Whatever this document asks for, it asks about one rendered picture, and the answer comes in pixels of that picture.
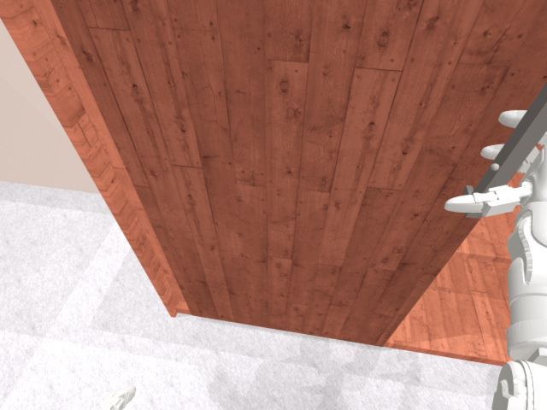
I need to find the right robot forearm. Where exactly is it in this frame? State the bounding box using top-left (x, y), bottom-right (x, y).
top-left (506, 202), bottom-right (547, 366)

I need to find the robot right upper arm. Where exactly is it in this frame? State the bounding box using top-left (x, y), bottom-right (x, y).
top-left (491, 360), bottom-right (547, 410)

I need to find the right robot hand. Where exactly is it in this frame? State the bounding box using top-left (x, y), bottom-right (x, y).
top-left (444, 110), bottom-right (547, 217)

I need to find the handle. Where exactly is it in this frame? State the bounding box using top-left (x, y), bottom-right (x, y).
top-left (463, 81), bottom-right (547, 219)

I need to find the left robot hand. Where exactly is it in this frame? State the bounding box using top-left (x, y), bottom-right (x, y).
top-left (100, 386), bottom-right (136, 410)

